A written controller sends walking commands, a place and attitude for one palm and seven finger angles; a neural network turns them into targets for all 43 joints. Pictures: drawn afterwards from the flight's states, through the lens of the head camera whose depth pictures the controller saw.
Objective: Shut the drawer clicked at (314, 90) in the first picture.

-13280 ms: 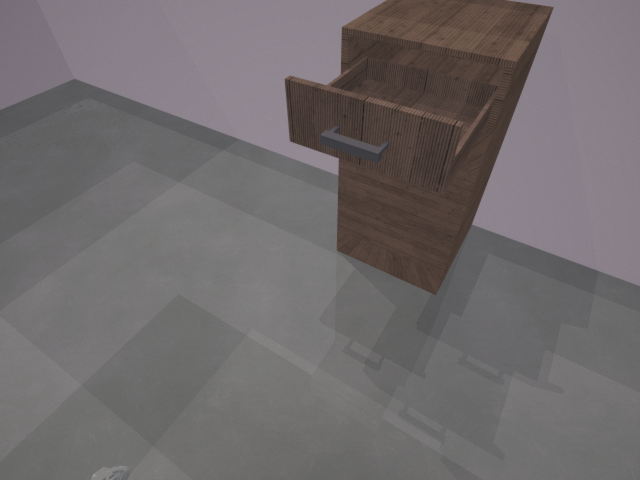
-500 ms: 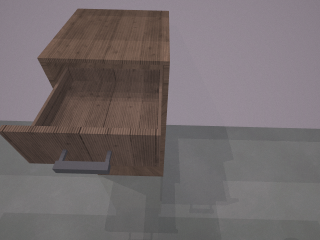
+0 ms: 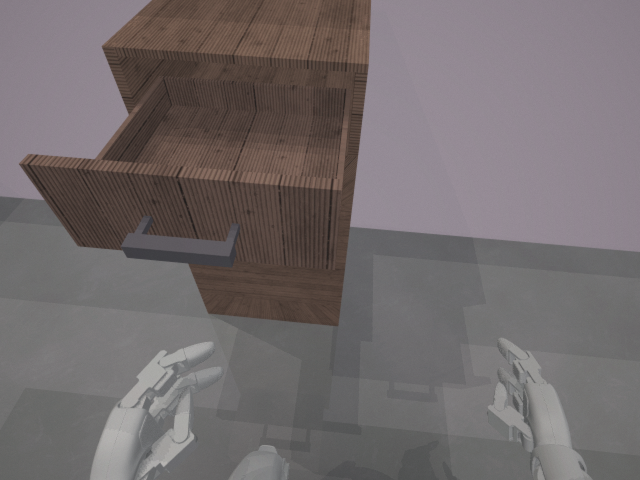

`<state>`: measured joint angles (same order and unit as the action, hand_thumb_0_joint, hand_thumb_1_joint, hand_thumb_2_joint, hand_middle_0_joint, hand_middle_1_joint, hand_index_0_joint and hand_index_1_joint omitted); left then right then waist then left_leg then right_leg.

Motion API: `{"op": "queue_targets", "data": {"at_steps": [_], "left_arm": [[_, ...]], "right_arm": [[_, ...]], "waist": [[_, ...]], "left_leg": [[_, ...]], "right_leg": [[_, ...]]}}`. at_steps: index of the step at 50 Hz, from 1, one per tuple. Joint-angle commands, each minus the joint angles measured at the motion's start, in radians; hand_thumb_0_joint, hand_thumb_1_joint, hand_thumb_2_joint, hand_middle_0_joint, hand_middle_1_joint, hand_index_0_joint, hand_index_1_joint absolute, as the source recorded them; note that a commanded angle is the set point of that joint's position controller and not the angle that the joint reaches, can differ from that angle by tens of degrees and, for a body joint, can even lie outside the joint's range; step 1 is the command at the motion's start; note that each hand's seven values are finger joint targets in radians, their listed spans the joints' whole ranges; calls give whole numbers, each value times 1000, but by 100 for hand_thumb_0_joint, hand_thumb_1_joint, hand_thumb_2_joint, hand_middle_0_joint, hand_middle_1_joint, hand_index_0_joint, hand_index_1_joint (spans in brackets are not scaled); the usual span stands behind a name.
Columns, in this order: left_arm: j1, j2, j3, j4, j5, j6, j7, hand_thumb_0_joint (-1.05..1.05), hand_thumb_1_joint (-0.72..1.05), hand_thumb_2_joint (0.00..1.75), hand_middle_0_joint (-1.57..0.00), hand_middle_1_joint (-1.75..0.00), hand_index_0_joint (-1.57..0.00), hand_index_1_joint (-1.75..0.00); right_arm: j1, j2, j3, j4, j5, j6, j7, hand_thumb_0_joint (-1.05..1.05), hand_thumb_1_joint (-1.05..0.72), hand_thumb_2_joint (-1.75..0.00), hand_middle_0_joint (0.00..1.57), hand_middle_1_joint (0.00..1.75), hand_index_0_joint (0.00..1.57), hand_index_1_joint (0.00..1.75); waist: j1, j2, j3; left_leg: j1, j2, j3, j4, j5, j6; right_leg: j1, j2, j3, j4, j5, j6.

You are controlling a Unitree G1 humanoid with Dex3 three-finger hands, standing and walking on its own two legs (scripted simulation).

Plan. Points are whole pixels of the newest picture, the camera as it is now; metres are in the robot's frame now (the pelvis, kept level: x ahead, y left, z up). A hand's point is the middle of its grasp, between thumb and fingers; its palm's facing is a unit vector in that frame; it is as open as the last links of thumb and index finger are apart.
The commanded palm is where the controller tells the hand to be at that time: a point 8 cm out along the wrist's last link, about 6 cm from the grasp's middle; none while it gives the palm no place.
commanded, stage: raise the hand and make a fist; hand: left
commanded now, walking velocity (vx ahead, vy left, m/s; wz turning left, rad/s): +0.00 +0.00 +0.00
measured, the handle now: (185, 238) +0.38 +0.22 +0.09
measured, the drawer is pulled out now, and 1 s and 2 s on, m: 0.29 0.29 0.29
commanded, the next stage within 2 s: bring the fist close to the handle in 1.46 s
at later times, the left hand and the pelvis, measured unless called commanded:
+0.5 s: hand (145, 372) +0.20 +0.19 +0.11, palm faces +0.04 -1.00 -0.08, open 3.5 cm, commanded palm +0.16 +0.24 +0.12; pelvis +0.02 +0.02 +0.02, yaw -1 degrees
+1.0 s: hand (132, 351) +0.19 +0.18 +0.17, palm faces -0.02 -1.00 -0.07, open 3.3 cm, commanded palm +0.15 +0.23 +0.18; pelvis +0.02 +0.04 +0.04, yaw +0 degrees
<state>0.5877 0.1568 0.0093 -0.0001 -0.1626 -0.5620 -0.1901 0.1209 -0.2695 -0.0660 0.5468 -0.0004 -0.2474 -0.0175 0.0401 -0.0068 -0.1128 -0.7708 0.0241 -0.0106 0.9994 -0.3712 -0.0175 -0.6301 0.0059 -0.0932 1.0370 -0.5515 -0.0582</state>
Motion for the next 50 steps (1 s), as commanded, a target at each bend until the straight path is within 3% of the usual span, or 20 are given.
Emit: {"op": "queue_targets", "data": {"at_steps": [1, 4, 7, 9, 11, 14, 16, 18, 20, 22, 25, 26, 27, 31, 32, 38, 43, 50], "left_arm": [[-294, 110, 83, -373, -56, -75, 55, 0, 90, 90, -66, -80, -66, -80], [-281, 128, 49, -320, -75, 30, -7, 0, 90, 90, -72, -86, -72, -86], [-287, 158, 45, -268, -75, 169, -68, 0, 90, 90, -78, -93, -78, -93], [-248, 184, 99, -254, -90, 249, -75, 0, 90, 90, -82, -97, -82, -97], [-176, 206, 187, -221, -108, 305, -45, 0, 90, 90, -86, -101, -86, -101], [-114, 162, 221, -325, -133, 307, 13, 0, 90, 90, -92, -108, -92, -108], [-70, 191, 255, -363, -115, 278, 51, 0, 90, 90, -96, -112, -96, -112], [-4, 169, 232, -421, -97, 237, 65, 0, 90, 90, -100, -117, -100, -117], [9, 130, 150, -480, -81, 200, 53, 0, 90, 90, -104, -121, -104, -121], [12, 115, 112, -499, -81, 183, 32, 0, 90, 90, -108, -125, -108, -125], [6, 104, 74, -546, -92, 176, 1, 0, 90, 90, -114, -132, -114, -132], [-12, 112, 76, -543, -87, 183, 4, 0, 90, 90, -116, -134, -116, -134], [-25, 117, 81, -570, -90, 186, 9, 0, 90, 90, -118, -136, -118, -136], [12, 138, 116, -616, -62, 227, 56, 0, 90, 90, -126, -145, -126, -145], [34, 116, 100, -621, -60, 244, 64, 0, 90, 90, -128, -147, -128, -147], [-18, 103, 62, -658, -59, 351, 63, 0, 90, 90, -140, -160, -140, -160], [-32, 125, 69, -714, -56, 424, 48, 0, 90, 90, -140, -160, -140, -160], [-56, 124, 75, -809, -60, 457, 74, 0, 90, 90, -140, -160, -140, -160]], "right_arm": [[-4, -68, 13, -152, 22, -23, -29, 0, -90, -90, 20, 30, 20, 30], [-3, -80, 31, -166, 36, -21, -53, 0, -90, -90, 20, 30, 20, 30], [11, -87, 48, -175, 48, -18, -73, 0, -90, -90, 20, 30, 20, 30], [3, -83, 54, -182, 50, -17, -81, 0, -90, -90, 20, 30, 20, 30], [-15, -72, 50, -172, 47, -13, -85, 0, -90, -90, 20, 30, 20, 30], [-16, -50, 47, -173, 40, -17, -75, 0, -90, -90, 20, 30, 20, 30], [-15, -50, 38, -158, 35, -23, -65, 0, -90, -90, 20, 30, 20, 30], [9, -45, 27, -155, 30, -37, -47, 0, -90, -90, 20, 30, 20, 30], [20, -56, 27, -158, 27, -53, -32, 0, -90, -90, 20, 30, 20, 30], [26, -67, 22, -153, 27, -67, -28, 0, -90, -90, 20, 30, 20, 30], [36, -81, 22, -157, 34, -94, -30, 0, -90, -90, 20, 30, 20, 30], [28, -84, 25, -148, 34, -95, -33, 0, -90, -90, 20, 30, 20, 30], [39, -85, 22, -152, 36, -97, -36, 0, -90, -90, 20, 30, 20, 30], [25, -77, 26, -164, 36, -87, -36, 0, -90, -90, 20, 30, 20, 30], [33, -70, 29, -172, 38, -77, -34, 0, -90, -90, 20, 30, 20, 30], [7, -69, 56, -199, 44, -48, -34, 0, -90, -90, 20, 30, 20, 30], [-2, -65, 73, -209, 49, -39, -32, 0, -90, -90, 20, 30, 20, 30], [-11, -61, 88, -211, 50, -58, -25, 0, -90, -90, 20, 30, 20, 30]], "waist": [[-99, 48, -58], [-98, 1, -12], [-83, 14, -36], [-49, 6, -48], [-14, -66, -54], [13, -41, -74], [25, -30, -79], [18, 15, -100], [-11, 57, -100], [-31, 18, -85], [-47, 31, -84], [-52, 25, -56], [-52, 17, -73], [-21, 48, -108], [-18, 52, -108], [-24, 46, -30], [-15, 50, -22], [-10, 66, -12]], "left_leg": [[151, -13, -4, -67, -76, 57], [120, -18, 0, -76, -109, 58], [153, -18, -8, -111, -80, 63], [174, -19, -16, -148, -47, 60], [191, -16, -24, -175, -5, 55], [242, -19, -14, -213, 88, 48], [270, -16, -9, -227, 149, 49], [310, -16, 3, -234, 200, 50], [336, -17, 7, -228, 219, 56], [336, -15, -2, -224, 213, 60], [349, -13, -13, -232, 168, 60], [349, -11, -20, -236, 148, 63], [360, -11, -25, -247, 134, 62], [400, -5, -36, -279, 151, 57], [408, -3, -37, -289, 152, 55], [416, 3, -44, -333, 116, 54], [448, 7, -48, -363, 131, 50], [480, 11, -64, -399, 91, 43]], "right_leg": [[-139, -15, 161, -300, -69, 37], [-94, -26, 214, -392, -184, 47], [-32, -35, 218, -423, -147, 58], [28, -40, 205, -430, -92, 60], [82, -38, 181, -429, -16, 67], [138, -36, 131, -392, 184, 70], [160, -24, 95, -358, 300, 66], [156, -15, 60, -325, 380, 61], [124, -7, 38, -310, 391, 58], [106, -4, 34, -312, 383, 60], [82, -2, 29, -325, 311, 58], [70, 2, 31, -334, 282, 56], [72, 4, 26, -335, 263, 55], [109, 4, 6, -323, 269, 46], [112, 8, 0, -323, 269, 44], [135, 9, -3, -365, 254, 45], [173, 10, -7, -390, 267, 43], [187, 10, -16, -411, 221, 41]]}}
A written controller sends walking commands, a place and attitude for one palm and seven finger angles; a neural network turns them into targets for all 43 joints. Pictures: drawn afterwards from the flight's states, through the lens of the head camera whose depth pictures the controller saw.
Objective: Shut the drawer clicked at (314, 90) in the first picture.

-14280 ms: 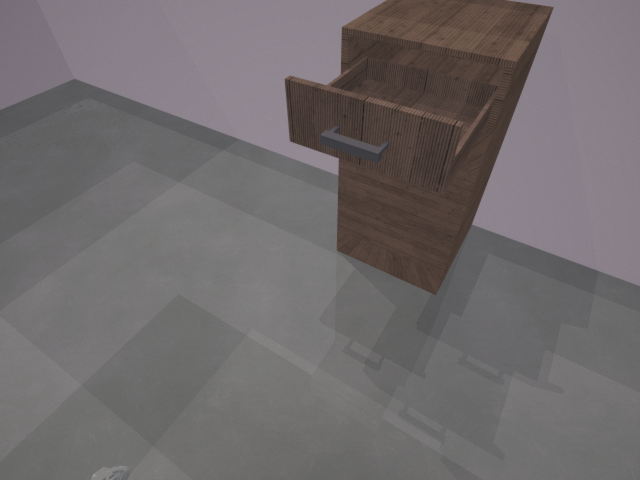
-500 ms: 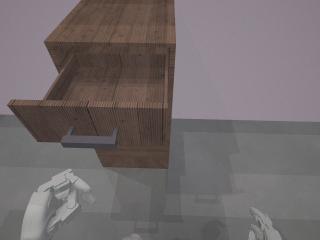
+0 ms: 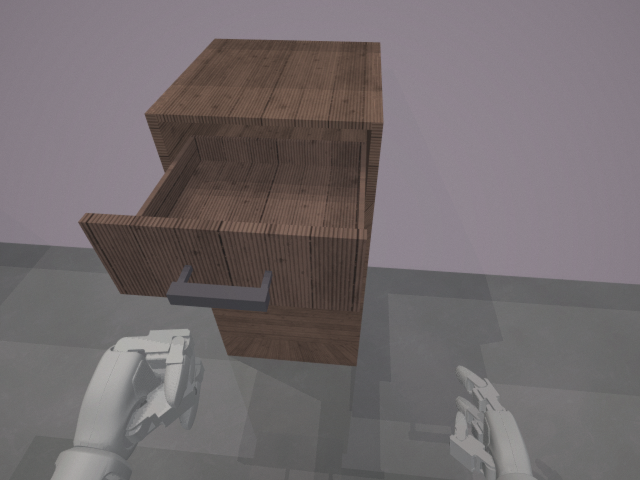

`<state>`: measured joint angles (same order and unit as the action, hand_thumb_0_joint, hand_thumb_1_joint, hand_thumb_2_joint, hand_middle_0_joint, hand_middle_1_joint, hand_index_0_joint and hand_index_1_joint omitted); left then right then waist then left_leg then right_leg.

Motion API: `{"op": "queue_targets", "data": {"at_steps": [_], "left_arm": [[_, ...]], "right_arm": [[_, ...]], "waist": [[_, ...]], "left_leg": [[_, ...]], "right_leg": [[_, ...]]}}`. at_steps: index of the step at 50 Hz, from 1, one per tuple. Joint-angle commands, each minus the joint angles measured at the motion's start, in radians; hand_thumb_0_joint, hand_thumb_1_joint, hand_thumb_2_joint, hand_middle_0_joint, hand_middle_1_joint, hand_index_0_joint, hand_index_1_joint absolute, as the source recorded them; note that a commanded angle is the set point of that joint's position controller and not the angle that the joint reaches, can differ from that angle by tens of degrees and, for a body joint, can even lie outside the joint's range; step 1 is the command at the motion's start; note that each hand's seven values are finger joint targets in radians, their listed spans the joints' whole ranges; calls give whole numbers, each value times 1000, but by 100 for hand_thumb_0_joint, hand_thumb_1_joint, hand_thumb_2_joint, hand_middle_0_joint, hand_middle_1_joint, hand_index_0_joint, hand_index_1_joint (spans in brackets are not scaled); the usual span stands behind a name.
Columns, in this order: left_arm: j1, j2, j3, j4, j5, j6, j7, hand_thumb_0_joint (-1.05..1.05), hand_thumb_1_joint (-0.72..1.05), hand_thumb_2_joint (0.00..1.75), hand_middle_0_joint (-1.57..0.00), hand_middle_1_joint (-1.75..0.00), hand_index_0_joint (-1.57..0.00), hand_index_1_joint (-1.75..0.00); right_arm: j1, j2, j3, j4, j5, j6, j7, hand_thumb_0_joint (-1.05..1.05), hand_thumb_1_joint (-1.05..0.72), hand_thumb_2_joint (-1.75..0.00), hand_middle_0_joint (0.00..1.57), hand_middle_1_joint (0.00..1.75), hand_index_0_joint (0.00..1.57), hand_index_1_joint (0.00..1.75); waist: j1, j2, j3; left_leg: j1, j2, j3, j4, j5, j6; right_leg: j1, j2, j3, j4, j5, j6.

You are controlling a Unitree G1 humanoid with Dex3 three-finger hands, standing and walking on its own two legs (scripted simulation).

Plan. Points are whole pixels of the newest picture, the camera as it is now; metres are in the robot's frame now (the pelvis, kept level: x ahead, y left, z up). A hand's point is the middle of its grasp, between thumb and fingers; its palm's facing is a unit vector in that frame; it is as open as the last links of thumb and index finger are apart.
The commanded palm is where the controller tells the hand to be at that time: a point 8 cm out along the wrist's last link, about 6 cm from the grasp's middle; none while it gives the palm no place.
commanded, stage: raise the hand and make a fist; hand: left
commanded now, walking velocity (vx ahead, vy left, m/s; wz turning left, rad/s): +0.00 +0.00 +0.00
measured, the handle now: (223, 285) +0.36 +0.18 +0.05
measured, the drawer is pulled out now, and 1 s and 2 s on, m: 0.29 0.29 0.29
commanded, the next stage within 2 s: bring the fist close to the handle in 0.46 s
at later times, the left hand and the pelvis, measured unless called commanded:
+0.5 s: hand (197, 373) +0.18 +0.14 +0.15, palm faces +0.03 -0.99 -0.11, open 3.3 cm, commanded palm +0.14 +0.19 +0.15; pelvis +0.00 -0.03 +0.01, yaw +0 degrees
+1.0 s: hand (220, 368) +0.21 +0.13 +0.10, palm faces -0.01 -1.00 -0.06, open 3.3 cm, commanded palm +0.18 +0.19 +0.11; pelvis +0.02 -0.04 +0.01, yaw +0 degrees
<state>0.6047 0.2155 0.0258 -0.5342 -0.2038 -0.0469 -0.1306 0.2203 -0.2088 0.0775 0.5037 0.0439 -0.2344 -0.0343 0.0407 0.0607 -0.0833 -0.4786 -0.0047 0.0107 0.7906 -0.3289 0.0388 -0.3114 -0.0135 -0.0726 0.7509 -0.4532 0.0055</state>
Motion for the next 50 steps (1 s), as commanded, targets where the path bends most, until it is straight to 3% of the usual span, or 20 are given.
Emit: {"op": "queue_targets", "data": {"at_steps": [1, 5, 7, 9, 13, 17, 21, 22, 23, 25, 28, 30, 33, 34, 36, 37, 40, 45, 46, 50], "left_arm": [[-55, 73, 76, -251, -17, -45, 21, 0, 90, 90, -140, -160, -140, -160], [-39, 61, 76, -214, -30, -20, 10, 0, 90, 90, -140, -160, -140, -160], [-49, 56, 76, -190, -36, -6, 3, 0, 90, 90, -140, -160, -140, -160], [-72, 89, 107, -182, -42, -3, -2, 0, 90, 90, -140, -160, -140, -160], [-127, 123, 149, -204, -47, -34, 3, 0, 90, 90, -140, -160, -140, -160], [-130, 134, 181, -172, -65, -74, -3, 0, 90, 90, -140, -160, -140, -160], [-116, 125, 182, -106, -79, -75, -37, 0, 90, 90, -140, -160, -140, -160], [-120, 118, 177, -87, -87, -68, -46, 0, 90, 90, -140, -160, -140, -160], [-101, 145, 214, -57, -92, -58, -55, 0, 90, 90, -140, -160, -140, -160], [-123, 151, 215, -57, -97, -51, -75, 0, 90, 90, -140, -160, -140, -160], [-119, 166, 250, -66, -103, -53, -86, 0, 90, 90, -140, -160, -140, -160], [-147, 141, 224, -54, -104, -66, -94, 0, 90, 90, -140, -160, -140, -160], [-147, 152, 260, 11, -114, -89, -101, 0, 90, 90, -140, -160, -140, -160], [-164, 149, 256, 24, -114, -100, -107, 0, 90, 90, -140, -160, -140, -160], [-188, 148, 247, 31, -105, -121, -113, 0, 90, 90, -140, -160, -140, -160], [-177, 148, 247, 34, -100, -129, -116, 0, 90, 90, -140, -160, -140, -160], [-165, 117, 205, 32, -94, -153, -132, 0, 90, 90, -140, -160, -140, -160], [-195, 103, 180, 74, -83, -180, -119, 0, 90, 90, -140, -160, -140, -160], [-204, 124, 201, 100, -73, -183, -105, 0, 90, 90, -140, -160, -140, -160], [-187, 91, 172, 93, -61, -204, -79, 0, 90, 90, -140, -160, -140, -160]], "right_arm": [[-126, -121, -55, -159, 7, -72, -9, 0, -90, -90, 20, 30, 20, 30], [-123, -124, -56, -156, 13, -72, -16, 0, -90, -90, 20, 30, 20, 30], [-125, -127, -56, -147, 16, -73, -19, 0, -90, -90, 20, 30, 20, 30], [-125, -130, -58, -146, 17, -80, -26, 0, -90, -90, 20, 30, 20, 30], [-115, -128, -58, -133, 15, -104, -34, 0, -90, -90, 20, 30, 20, 30], [-111, -128, -61, -110, 13, -133, -36, 0, -90, -90, 20, 30, 20, 30], [-119, -133, -65, -93, 17, -154, -38, 0, -90, -90, 20, 30, 20, 30], [-112, -134, -65, -89, 18, -156, -40, 0, -90, -90, 20, 30, 20, 30], [-117, -135, -71, -86, 20, -157, -43, 0, -90, -90, 20, 30, 20, 30], [-119, -136, -69, -90, 20, -160, -50, 0, -90, -90, 20, 30, 20, 30], [-120, -133, -70, -86, 21, -167, -53, 0, -90, -90, 20, 30, 20, 30], [-109, -137, -69, -77, 17, -172, -53, 0, -90, -90, 20, 30, 20, 30], [-101, -141, -75, -55, 15, -171, -53, 0, -90, -90, 20, 30, 20, 30], [-98, -142, -75, -54, 13, -169, -54, 0, -90, -90, 20, 30, 20, 30], [-98, -146, -77, -44, 9, -167, -52, 0, -90, -90, 20, 30, 20, 30], [-91, -146, -80, -46, 8, -166, -49, 0, -90, -90, 20, 30, 20, 30], [-84, -146, -83, -54, 5, -166, -40, 0, -90, -90, 20, 30, 20, 30], [-85, -149, -90, -53, -1, -150, -34, 0, -90, -90, 20, 30, 20, 30], [-89, -150, -92, -41, -2, -142, -35, 0, -90, -90, 20, 30, 20, 30], [-83, -143, -95, -65, -6, -122, -26, 0, -90, -90, 20, 30, 20, 30]], "waist": [[-1, 1, -11], [-4, -56, -2], [-5, -45, 28], [-3, -67, 18], [-4, -20, 4], [-3, -40, -8], [1, -12, 6], [-6, -57, 20], [6, -78, 17], [4, -102, 19], [10, -92, 4], [-2, -76, -6], [-4, -101, -1], [-10, -115, 0], [-14, -81, -2], [-12, -50, -30], [-19, -55, -76], [-31, -91, -43], [-30, -84, -22], [-23, -50, -84]], "left_leg": [[174, 38, -85, -197, 30, -14], [172, 33, -67, -205, 14, -11], [161, 28, -63, -213, 3, -13], [162, 25, -59, -211, -3, -10], [185, 18, -49, -202, 4, -8], [191, 14, -41, -183, 39, -7], [193, 8, -29, -170, 73, -6], [185, 7, -30, -170, 83, -5], [175, 7, -28, -168, 88, -6], [176, 3, -24, -161, 102, -3], [195, 1, -21, -160, 139, -4], [213, -1, -19, -158, 159, -3], [198, -3, -21, -148, 173, -7], [196, -4, -20, -147, 174, -6], [198, -8, -17, -140, 185, -6], [210, -9, -14, -138, 205, -6], [229, -9, -13, -130, 254, -2], [196, -8, -18, -128, 223, -1], [188, -6, -19, -129, 210, 0], [194, -5, -15, -126, 229, -4]], "right_leg": [[-128, 31, -34, -136, 112, -24], [-119, 29, -26, -165, 99, -18], [-118, 29, -23, -180, 92, -19], [-114, 28, -15, -191, 78, -16], [-109, 22, 2, -214, 59, -17], [-98, 18, 17, -231, 89, -14], [-82, 11, 38, -246, 151, -12], [-82, 9, 43, -251, 173, -6], [-70, 6, 56, -260, 181, -4], [-67, -4, 77, -272, 211, 7], [-46, -8, 78, -270, 286, 13], [-49, -7, 71, -256, 334, 17], [-47, -10, 78, -250, 400, 27], [-49, -12, 81, -248, 413, 31], [-44, -15, 84, -240, 429, 30], [-36, -15, 79, -226, 460, 27], [-23, -15, 57, -193, 551, 29], [-70, -2, 37, -179, 464, 18], [-82, 4, 37, -184, 424, 11], [-81, 7, 20, -147, 407, 0]]}}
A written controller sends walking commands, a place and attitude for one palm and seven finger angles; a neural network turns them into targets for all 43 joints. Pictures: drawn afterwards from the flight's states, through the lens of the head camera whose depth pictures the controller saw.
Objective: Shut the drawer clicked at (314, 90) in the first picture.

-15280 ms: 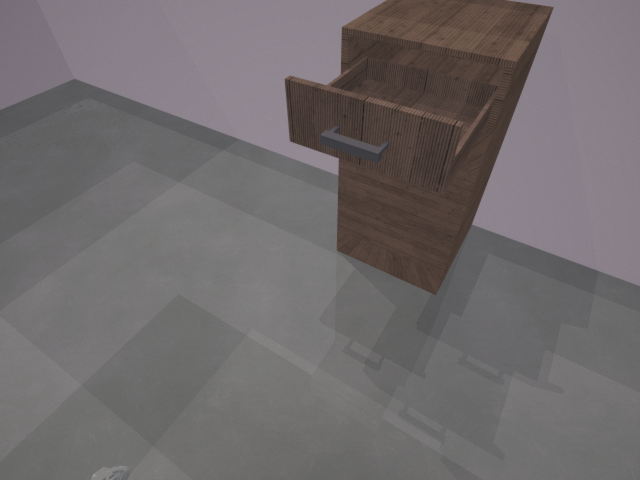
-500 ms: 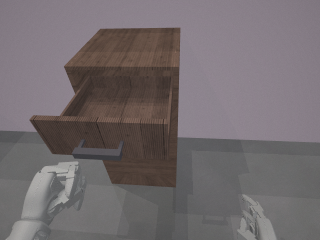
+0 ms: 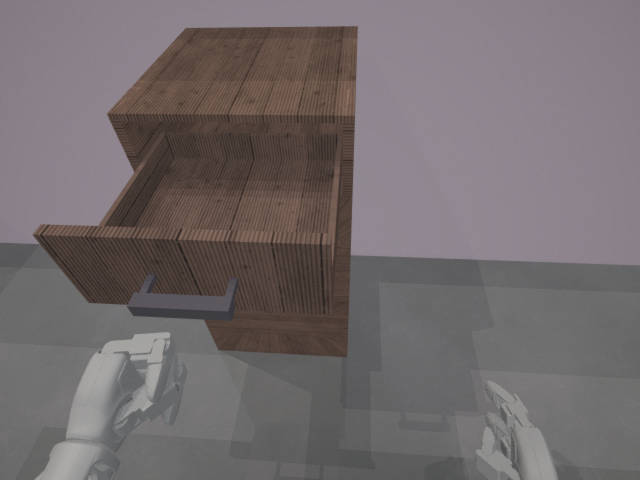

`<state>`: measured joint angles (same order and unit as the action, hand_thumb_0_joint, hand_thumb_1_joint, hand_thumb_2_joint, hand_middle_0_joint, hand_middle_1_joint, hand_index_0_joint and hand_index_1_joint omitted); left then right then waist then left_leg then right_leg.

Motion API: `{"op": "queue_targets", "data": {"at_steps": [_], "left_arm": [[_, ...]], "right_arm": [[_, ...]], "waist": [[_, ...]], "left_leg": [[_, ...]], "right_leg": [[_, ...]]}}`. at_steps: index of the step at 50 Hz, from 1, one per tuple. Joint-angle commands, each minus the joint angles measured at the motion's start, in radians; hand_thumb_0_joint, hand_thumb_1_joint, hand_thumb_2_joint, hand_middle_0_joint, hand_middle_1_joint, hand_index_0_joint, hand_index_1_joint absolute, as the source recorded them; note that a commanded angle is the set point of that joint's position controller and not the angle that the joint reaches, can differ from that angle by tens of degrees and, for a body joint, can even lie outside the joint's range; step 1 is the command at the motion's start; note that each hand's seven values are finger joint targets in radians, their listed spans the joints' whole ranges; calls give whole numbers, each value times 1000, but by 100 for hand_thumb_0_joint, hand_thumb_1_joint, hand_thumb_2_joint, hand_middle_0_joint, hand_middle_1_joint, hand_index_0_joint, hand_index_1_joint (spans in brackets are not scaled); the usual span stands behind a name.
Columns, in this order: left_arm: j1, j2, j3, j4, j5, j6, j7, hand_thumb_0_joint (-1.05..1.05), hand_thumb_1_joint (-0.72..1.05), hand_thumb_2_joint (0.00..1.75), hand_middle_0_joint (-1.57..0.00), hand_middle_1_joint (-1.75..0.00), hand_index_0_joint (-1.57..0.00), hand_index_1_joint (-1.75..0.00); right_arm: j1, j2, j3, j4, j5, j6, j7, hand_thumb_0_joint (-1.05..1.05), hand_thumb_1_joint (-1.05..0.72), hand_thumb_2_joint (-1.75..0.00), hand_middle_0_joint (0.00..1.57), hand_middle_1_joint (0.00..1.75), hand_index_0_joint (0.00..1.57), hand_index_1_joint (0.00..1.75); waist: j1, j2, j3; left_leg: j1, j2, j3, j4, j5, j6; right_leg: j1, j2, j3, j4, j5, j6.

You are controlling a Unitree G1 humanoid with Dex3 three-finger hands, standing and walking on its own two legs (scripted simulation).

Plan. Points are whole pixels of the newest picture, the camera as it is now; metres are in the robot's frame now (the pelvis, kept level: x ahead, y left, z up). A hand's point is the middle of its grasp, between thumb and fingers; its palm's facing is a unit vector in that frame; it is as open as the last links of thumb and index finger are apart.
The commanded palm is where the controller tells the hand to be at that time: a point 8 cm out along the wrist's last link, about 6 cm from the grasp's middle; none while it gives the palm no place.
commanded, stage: bring the fist close to the handle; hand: left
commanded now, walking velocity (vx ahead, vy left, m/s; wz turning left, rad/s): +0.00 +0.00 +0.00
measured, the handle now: (187, 294) +0.35 +0.22 +0.04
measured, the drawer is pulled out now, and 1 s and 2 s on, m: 0.29 0.29 0.23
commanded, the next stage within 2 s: push the drawer shut in 0.96 s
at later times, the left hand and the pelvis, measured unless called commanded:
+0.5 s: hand (200, 371) +0.23 +0.16 +0.05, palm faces -0.02 -1.00 -0.06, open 3.3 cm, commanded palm +0.22 +0.22 +0.05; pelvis -0.02 +0.01 -0.02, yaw -1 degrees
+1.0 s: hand (200, 372) +0.24 +0.17 +0.04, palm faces +0.00 -1.00 -0.06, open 3.3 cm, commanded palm +0.21 +0.23 +0.04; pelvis -0.01 +0.01 -0.02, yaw -1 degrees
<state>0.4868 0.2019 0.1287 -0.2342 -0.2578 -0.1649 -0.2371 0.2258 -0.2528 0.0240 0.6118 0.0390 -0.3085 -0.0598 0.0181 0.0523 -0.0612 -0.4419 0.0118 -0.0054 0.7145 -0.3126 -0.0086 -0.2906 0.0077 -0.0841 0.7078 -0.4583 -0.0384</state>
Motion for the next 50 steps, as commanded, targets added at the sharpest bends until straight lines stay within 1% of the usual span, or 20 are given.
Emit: {"op": "queue_targets", "data": {"at_steps": [1, 4, 6, 7, 11, 14, 15, 16, 17, 21, 23, 27, 30, 33, 36, 37, 41, 45, 48, 50], "left_arm": [[-67, 112, 78, -187, -1, -86, 40, 0, 90, 90, -140, -160, -140, -160], [-62, 98, 69, -176, -1, -108, 47, 0, 90, 90, -140, -160, -140, -160], [-81, 108, 72, -158, 6, -121, 55, 0, 90, 90, -140, -160, -140, -160], [-110, 88, 43, -158, 7, -132, 54, 0, 90, 90, -140, -160, -140, -160], [-170, 61, -14, -148, 20, -157, 59, 0, 90, 90, -140, -160, -140, -160], [-175, 91, 21, -78, 22, -166, 71, 0, 90, 90, -140, -160, -140, -160], [-210, 79, -1, -91, 27, -172, 72, 0, 90, 90, -140, -160, -140, -160], [-230, 107, 22, -67, 39, -174, 87, 0, 90, 90, -140, -160, -140, -160], [-248, 80, 2, -53, 38, -176, 90, 0, 90, 90, -140, -160, -140, -160], [-346, 94, 12, -4, 50, -184, 116, 0, 90, 90, -140, -160, -140, -160], [-356, 106, 36, 29, 42, -188, 121, 0, 90, 90, -140, -160, -140, -160], [-437, 87, 12, 100, 50, -197, 119, 0, 90, 90, -140, -160, -140, -160], [-411, 94, 17, 80, 42, -202, 109, 0, 90, 90, -140, -160, -140, -160], [-347, 100, 23, 40, 38, -202, 113, 0, 90, 90, -140, -160, -140, -160], [-345, 123, 40, 58, 43, -197, 125, 0, 90, 90, -140, -160, -140, -160], [-336, 89, 16, 66, 41, -194, 125, 0, 90, 90, -140, -160, -140, -160], [-307, 80, 0, 64, 46, -192, 130, 0, 90, 90, -140, -160, -140, -160], [-315, 91, 8, 3, 41, -212, 124, 0, 90, 90, -140, -160, -140, -160], [-312, 109, 27, -1, 43, -229, 124, 0, 90, 90, -140, -160, -140, -160], [-354, 106, 18, 4, 39, -234, 118, 0, 90, 90, -140, -160, -140, -160]], "right_arm": [[-97, -99, -41, -168, -4, -40, 1, 0, -90, -90, 20, 30, 20, 30], [-87, -96, -44, -180, -5, -26, 5, 0, -90, -90, 20, 30, 20, 30], [-89, -98, -45, -175, -8, -15, 5, 0, -90, -90, 20, 30, 20, 30], [-84, -99, -42, -177, -7, -14, 7, 0, -90, -90, 20, 30, 20, 30], [-78, -105, -39, -182, -9, -11, 9, 0, -90, -90, 20, 30, 20, 30], [-71, -110, -45, -180, -10, -2, 6, 0, -90, -90, 20, 30, 20, 30], [-75, -111, -42, -187, -11, 0, 7, 0, -90, -90, 20, 30, 20, 30], [-72, -113, -42, -178, -12, 8, 7, 0, -90, -90, 20, 30, 20, 30], [-77, -110, -40, -184, -13, 13, 9, 0, -90, -90, 20, 30, 20, 30], [-77, -114, -40, -181, -14, 32, 9, 0, -90, -90, 20, 30, 20, 30], [-71, -113, -44, -182, -16, 40, 10, 0, -90, -90, 20, 30, 20, 30], [-68, -116, -42, -173, -17, 59, 13, 0, -90, -90, 20, 30, 20, 30], [-69, -116, -44, -194, -16, 65, 20, 0, -90, -90, 20, 30, 20, 30], [-60, -113, -49, -211, -16, 69, 25, 0, -90, -90, 20, 30, 20, 30], [-55, -119, -47, -203, -15, 82, 23, 0, -90, -90, 20, 30, 20, 30], [-61, -114, -45, -210, -13, 87, 25, 0, -90, -90, 20, 30, 20, 30], [-60, -118, -47, -217, -12, 97, 26, 0, -90, -90, 20, 30, 20, 30], [-55, -114, -50, -222, -13, 99, 25, 0, -90, -90, 20, 30, 20, 30], [-54, -110, -50, -215, -15, 103, 22, 0, -90, -90, 20, 30, 20, 30], [-58, -110, -47, -208, -12, 103, 21, 0, -90, -90, 20, 30, 20, 30]], "waist": [[1, -49, -90], [-2, -53, -123], [-7, -58, -111], [-21, -51, -101], [-37, -31, -109], [-33, -62, -117], [-38, -44, -131], [-38, -57, -123], [-36, -45, -126], [-43, -42, -150], [-35, -46, -185], [-48, -44, -189], [-29, -3, -242], [-17, -12, -290], [-32, -51, -234], [-33, -46, -203], [-42, -64, -166], [-41, -36, -229], [-40, -27, -230], [-53, -21, -208]], "left_leg": [[142, -20, 1, -47, 202, 44], [134, -19, 3, -35, 208, 41], [113, -17, 2, -27, 188, 41], [111, -17, -1, -23, 182, 41], [90, -13, -13, -6, 136, 39], [57, -11, -18, 5, 97, 37], [56, -14, -17, 11, 92, 38], [44, -11, -20, 13, 79, 39], [37, -12, -19, 14, 68, 37], [20, -10, -21, 32, 54, 37], [13, -9, -18, 41, 55, 35], [-5, -7, -20, 60, 57, 35], [12, -7, -12, 60, 92, 32], [39, -3, -7, 61, 148, 36], [12, 0, -8, 61, 152, 37], [5, 0, -8, 57, 139, 35], [-10, 0, -10, 57, 112, 38], [20, -3, -8, 70, 142, 38], [16, -1, -8, 75, 143, 38], [9, -3, -10, 80, 127, 38]], "right_leg": [[-108, -12, 34, -109, 397, 42], [-117, -10, 29, -84, 398, 41], [-134, -7, 33, -83, 371, 40], [-157, -4, 29, -73, 358, 38], [-204, -1, 25, -52, 282, 34], [-231, 0, 30, -40, 231, 33], [-240, -2, 31, -31, 224, 34], [-248, 0, 32, -30, 204, 32], [-256, 0, 32, -22, 190, 31], [-276, 0, 35, -6, 171, 29], [-274, 2, 39, 4, 173, 29], [-302, 5, 39, 25, 179, 28], [-266, 2, 40, 34, 222, 24], [-226, 2, 40, 38, 288, 26], [-235, 5, 38, 36, 303, 29], [-251, 6, 33, 36, 292, 30], [-268, 7, 33, 27, 266, 32], [-253, 4, 39, 38, 298, 31], [-256, 6, 41, 43, 296, 29], [-272, 5, 43, 39, 284, 30]]}}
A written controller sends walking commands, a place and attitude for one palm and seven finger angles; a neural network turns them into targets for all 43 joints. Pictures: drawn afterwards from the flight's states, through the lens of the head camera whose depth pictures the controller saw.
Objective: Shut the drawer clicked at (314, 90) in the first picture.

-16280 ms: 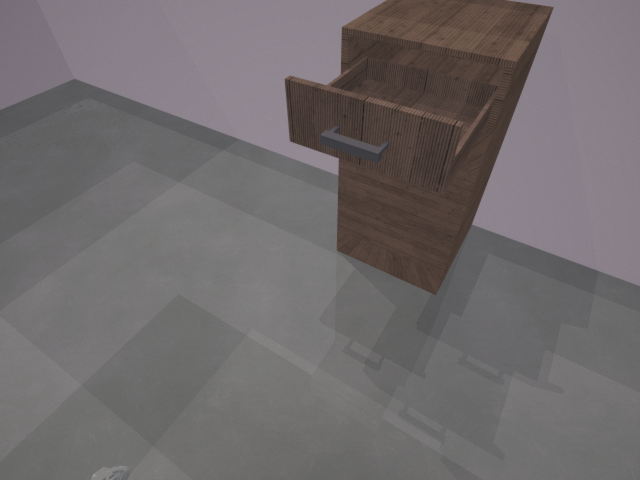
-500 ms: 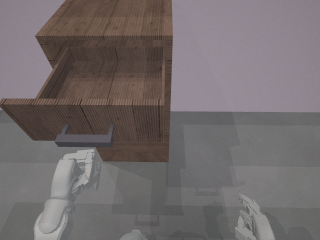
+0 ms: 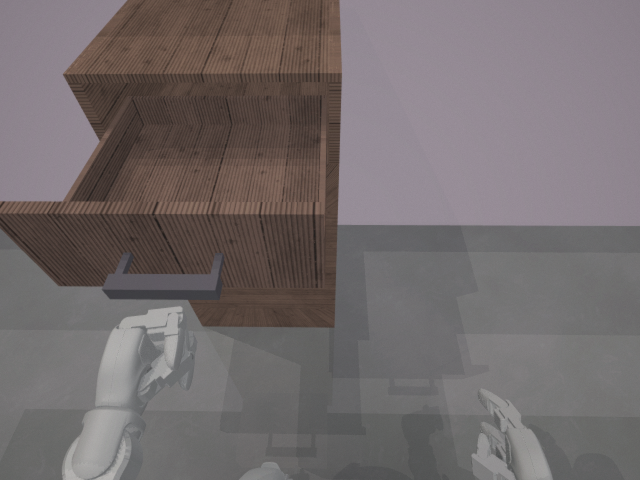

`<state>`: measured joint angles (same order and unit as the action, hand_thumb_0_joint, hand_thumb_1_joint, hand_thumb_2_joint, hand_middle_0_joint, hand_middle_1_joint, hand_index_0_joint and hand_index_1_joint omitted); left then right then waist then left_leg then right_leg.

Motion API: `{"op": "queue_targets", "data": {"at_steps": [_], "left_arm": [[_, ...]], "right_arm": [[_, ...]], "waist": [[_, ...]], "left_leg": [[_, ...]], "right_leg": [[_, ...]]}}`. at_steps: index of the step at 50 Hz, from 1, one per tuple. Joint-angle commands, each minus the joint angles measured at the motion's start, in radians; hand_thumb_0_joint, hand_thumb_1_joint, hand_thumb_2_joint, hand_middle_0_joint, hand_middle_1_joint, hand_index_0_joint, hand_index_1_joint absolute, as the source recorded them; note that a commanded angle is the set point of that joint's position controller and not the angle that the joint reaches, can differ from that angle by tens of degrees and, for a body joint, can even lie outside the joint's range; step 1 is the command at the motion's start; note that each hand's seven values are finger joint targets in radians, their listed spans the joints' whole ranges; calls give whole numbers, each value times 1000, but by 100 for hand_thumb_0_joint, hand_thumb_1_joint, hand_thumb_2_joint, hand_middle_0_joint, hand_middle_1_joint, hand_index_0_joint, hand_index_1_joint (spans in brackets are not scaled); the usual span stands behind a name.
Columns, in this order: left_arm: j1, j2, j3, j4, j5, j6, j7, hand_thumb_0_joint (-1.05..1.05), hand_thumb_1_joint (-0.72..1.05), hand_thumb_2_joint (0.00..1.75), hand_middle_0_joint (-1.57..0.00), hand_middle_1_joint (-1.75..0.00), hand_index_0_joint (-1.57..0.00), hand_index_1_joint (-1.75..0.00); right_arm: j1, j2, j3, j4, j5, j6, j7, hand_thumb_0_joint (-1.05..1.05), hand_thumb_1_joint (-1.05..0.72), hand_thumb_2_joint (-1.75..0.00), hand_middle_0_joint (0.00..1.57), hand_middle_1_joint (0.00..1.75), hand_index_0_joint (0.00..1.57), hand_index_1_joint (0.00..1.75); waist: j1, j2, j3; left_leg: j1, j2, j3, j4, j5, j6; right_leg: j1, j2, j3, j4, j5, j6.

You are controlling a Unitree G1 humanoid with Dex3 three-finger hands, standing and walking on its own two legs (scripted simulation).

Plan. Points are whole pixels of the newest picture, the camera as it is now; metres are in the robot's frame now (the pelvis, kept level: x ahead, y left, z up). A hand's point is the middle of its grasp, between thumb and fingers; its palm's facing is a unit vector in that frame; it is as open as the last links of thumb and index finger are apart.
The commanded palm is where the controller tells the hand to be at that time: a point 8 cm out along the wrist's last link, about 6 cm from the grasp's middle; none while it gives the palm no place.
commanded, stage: push the drawer shut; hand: left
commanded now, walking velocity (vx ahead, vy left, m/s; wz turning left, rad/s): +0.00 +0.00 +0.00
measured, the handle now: (168, 273) +0.35 +0.21 +0.07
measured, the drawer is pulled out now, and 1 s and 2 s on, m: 0.29 0.23 0.11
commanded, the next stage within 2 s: none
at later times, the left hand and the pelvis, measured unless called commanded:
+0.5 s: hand (190, 328) +0.28 +0.17 +0.06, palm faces +0.01 -1.00 -0.06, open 3.1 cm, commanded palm +0.27 +0.22 +0.07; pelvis -0.01 -0.01 +0.00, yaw +0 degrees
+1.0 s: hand (196, 285) +0.34 +0.17 +0.06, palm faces +0.00 -1.00 -0.06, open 2.9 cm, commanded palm +0.34 +0.23 +0.07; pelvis -0.03 +0.00 +0.00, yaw +0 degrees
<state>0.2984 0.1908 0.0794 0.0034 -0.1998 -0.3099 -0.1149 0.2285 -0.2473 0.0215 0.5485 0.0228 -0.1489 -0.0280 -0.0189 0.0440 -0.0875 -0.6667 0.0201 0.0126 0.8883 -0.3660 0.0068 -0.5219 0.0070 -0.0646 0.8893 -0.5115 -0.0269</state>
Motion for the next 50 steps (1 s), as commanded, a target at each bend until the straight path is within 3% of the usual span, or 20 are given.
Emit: {"op": "queue_targets", "data": {"at_steps": [1, 4, 8, 11, 12, 13, 15, 16, 17, 18, 20, 21, 22, 25, 36, 40, 41, 42, 46, 50], "left_arm": [[-155, 127, 77, -209, -14, -85, -4, 0, 90, 90, -140, -160, -140, -160], [-189, 103, 54, -182, -24, -73, -20, 0, 90, 90, -140, -160, -140, -160], [-323, 143, 86, -120, -28, -52, -28, 0, 90, 90, -140, -160, -140, -160], [-342, 166, 115, -102, -29, -49, -25, 0, 90, 90, -140, -160, -140, -160], [-357, 140, 96, -105, -34, -48, -27, 0, 90, 90, -140, -160, -140, -160], [-332, 164, 131, -88, -37, -47, -24, 0, 90, 90, -140, -160, -140, -160], [-355, 138, 100, -88, -37, -48, -26, 0, 90, 90, -140, -160, -140, -160], [-331, 157, 122, -51, -32, -41, -23, 0, 90, 90, -140, -160, -140, -160], [-384, 138, 103, -59, -40, -44, -24, 0, 90, 90, -140, -160, -140, -160], [-406, 167, 132, -39, -41, -47, -21, 0, 90, 90, -140, -160, -140, -160], [-461, 153, 118, -16, -40, -56, -23, 0, 90, 90, -140, -160, -140, -160], [-500, 189, 141, -8, -34, -64, -18, 0, 90, 90, -140, -160, -140, -160], [-520, 170, 127, 0, -32, -71, -21, 0, 90, 90, -140, -160, -140, -160], [-572, 164, 118, 6, -37, -82, -27, 0, 90, 90, -140, -160, -140, -160], [-847, 221, 125, 178, -35, -82, -27, 0, 90, 90, -140, -160, -140, -160], [-945, 190, 88, 210, -33, -82, -22, 0, 90, 90, -140, -160, -140, -160], [-949, 210, 103, 248, -24, -79, -15, 0, 90, 90, -140, -160, -140, -160], [-969, 206, 103, 256, -25, -81, -11, 0, 90, 90, -140, -160, -140, -160], [-1036, 246, 126, 335, -14, -82, -2, 0, 90, 90, -140, -160, -140, -160], [-1105, 272, 153, 402, -10, -84, -1, 0, 90, 90, -140, -160, -140, -160]], "right_arm": [[-57, -120, -44, -139, 2, -52, -13, 0, -90, -90, 20, 30, 20, 30], [-66, -119, -42, -143, 7, -51, -15, 0, -90, -90, 20, 30, 20, 30], [-68, -126, -39, -121, 8, -44, -26, 0, -90, -90, 20, 30, 20, 30], [-66, -128, -41, -119, 7, -45, -28, 0, -90, -90, 20, 30, 20, 30], [-66, -122, -39, -121, 6, -45, -26, 0, -90, -90, 20, 30, 20, 30], [-60, -124, -42, -119, 7, -44, -25, 0, -90, -90, 20, 30, 20, 30], [-62, -122, -42, -123, 6, -44, -21, 0, -90, -90, 20, 30, 20, 30], [-55, -128, -43, -119, 5, -40, -20, 0, -90, -90, 20, 30, 20, 30], [-58, -126, -41, -118, 7, -37, -20, 0, -90, -90, 20, 30, 20, 30], [-56, -129, -43, -107, 8, -36, -21, 0, -90, -90, 20, 30, 20, 30], [-60, -128, -40, -100, 10, -35, -23, 0, -90, -90, 20, 30, 20, 30], [-58, -135, -42, -89, 9, -33, -26, 0, -90, -90, 20, 30, 20, 30], [-61, -131, -43, -86, 9, -33, -27, 0, -90, -90, 20, 30, 20, 30], [-55, -131, -44, -76, 11, -39, -28, 0, -90, -90, 20, 30, 20, 30], [-43, -148, -35, -30, 21, -34, -48, 0, -90, -90, 20, 30, 20, 30], [-35, -145, -33, -28, 23, -38, -47, 0, -90, -90, 20, 30, 20, 30], [-25, -151, -33, -21, 21, -34, -47, 0, -90, -90, 20, 30, 20, 30], [-24, -149, -33, -21, 20, -33, -45, 0, -90, -90, 20, 30, 20, 30], [-6, -156, -29, -11, 18, -22, -43, 0, -90, -90, 20, 30, 20, 30], [9, -156, -30, -7, 17, -8, -39, 0, -90, -90, 20, 30, 20, 30]], "waist": [[-16, -34, -169], [-23, -30, -157], [-33, -31, -164], [-15, -19, -212], [-15, -9, -237], [-3, -21, -243], [-6, -18, -260], [-6, -43, -247], [-22, -63, -223], [-23, -69, -206], [-32, -52, -166], [-40, -73, -159], [-37, -33, -170], [-41, -11, -210], [-75, -38, -195], [-77, 11, -228], [-80, -21, -220], [-76, -3, -229], [-81, -33, -227], [-80, -12, -238]], "left_leg": [[222, -10, -30, -93, 170, 25], [213, -14, -31, -94, 135, 23], [197, -17, -34, -89, 102, 25], [219, -16, -31, -90, 145, 26], [236, -18, -27, -91, 165, 26], [237, -16, -28, -95, 184, 22], [251, -17, -24, -94, 212, 23], [236, -14, -24, -93, 213, 25], [225, -17, -22, -90, 202, 26], [208, -17, -23, -91, 178, 24], [197, -19, -24, -97, 136, 23], [188, -16, -27, -92, 125, 27], [198, -18, -24, -93, 121, 25], [225, -19, -27, -94, 122, 25], [191, -13, -47, -103, -9, 28], [232, -14, -55, -115, -23, 23], [217, -11, -61, -116, -28, 24], [221, -13, -60, -116, -25, 23], [196, -12, -62, -117, -40, 24], [196, -14, -58, -116, -30, 20]], "right_leg": [[-44, 8, 25, -147, 324, 19], [-58, 6, 30, -157, 293, 21], [-66, 3, 45, -168, 249, 22], [-31, 1, 48, -164, 296, 20], [-20, 0, 46, -159, 326, 21], [-4, 1, 42, -155, 350, 19], [7, 0, 41, -150, 393, 21], [7, 2, 40, -152, 393, 23], [-1, -1, 46, -158, 402, 30], [-8, -1, 52, -165, 378, 31], [-39, -1, 53, -175, 317, 29], [-47, 0, 57, -178, 296, 30], [-54, -2, 60, -177, 285, 27], [-54, -2, 59, -176, 281, 25], [-112, 4, 74, -204, 101, 26], [-130, 7, 63, -197, 94, 19], [-130, 9, 57, -196, 89, 20], [-132, 8, 59, -193, 94, 20], [-132, 11, 61, -195, 74, 21], [-129, 10, 64, -194, 86, 18]]}}
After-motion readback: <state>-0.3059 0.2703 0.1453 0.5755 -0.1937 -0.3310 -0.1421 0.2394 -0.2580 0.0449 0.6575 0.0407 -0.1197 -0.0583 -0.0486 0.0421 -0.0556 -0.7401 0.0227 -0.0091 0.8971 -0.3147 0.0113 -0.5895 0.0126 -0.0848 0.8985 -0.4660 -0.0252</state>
